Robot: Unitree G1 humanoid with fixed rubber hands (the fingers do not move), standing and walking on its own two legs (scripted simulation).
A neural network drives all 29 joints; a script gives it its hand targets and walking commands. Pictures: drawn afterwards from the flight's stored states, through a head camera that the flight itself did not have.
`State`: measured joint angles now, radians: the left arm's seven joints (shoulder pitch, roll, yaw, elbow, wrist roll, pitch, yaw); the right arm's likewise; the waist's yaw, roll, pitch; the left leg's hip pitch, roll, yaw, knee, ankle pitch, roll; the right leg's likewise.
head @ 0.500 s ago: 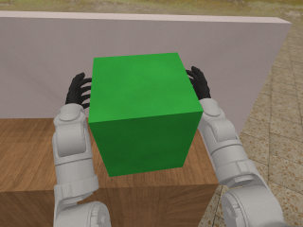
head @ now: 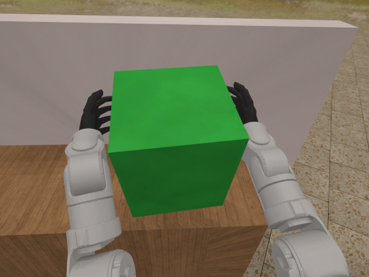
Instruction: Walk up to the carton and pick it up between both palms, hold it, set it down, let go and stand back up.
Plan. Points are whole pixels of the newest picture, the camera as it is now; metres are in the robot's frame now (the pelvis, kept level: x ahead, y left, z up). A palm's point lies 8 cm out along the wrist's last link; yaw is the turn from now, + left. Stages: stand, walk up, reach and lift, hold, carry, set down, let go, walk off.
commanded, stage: hold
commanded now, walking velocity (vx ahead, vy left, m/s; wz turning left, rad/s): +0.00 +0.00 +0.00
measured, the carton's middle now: (173, 144) +0.36 +0.01 +0.15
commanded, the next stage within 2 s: set down in 0.80 s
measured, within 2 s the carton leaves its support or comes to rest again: neither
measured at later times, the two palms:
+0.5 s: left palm (90, 133) +0.34 +0.17 +0.21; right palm (247, 122) +0.35 -0.14 +0.22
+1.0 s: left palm (84, 132) +0.34 +0.18 +0.22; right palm (242, 116) +0.36 -0.13 +0.23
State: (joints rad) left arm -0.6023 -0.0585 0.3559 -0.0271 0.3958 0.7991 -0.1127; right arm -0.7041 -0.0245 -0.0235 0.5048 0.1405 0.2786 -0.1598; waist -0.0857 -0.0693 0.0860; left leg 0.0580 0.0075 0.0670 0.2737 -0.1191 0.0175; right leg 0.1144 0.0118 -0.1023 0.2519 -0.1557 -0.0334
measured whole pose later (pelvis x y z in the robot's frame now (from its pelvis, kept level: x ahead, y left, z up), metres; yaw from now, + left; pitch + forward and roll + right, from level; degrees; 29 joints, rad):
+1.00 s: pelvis +0.00 +0.00 +0.00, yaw +0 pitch -13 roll +0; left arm -0.60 -0.05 0.37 0.06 0.40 0.70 -0.12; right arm -0.72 0.00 -0.07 0.56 0.09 0.22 -0.15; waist -0.05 -0.08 0.05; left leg 0.07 0.00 0.07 0.26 -0.11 0.02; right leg 0.11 0.00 -0.11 0.28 -0.17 -0.04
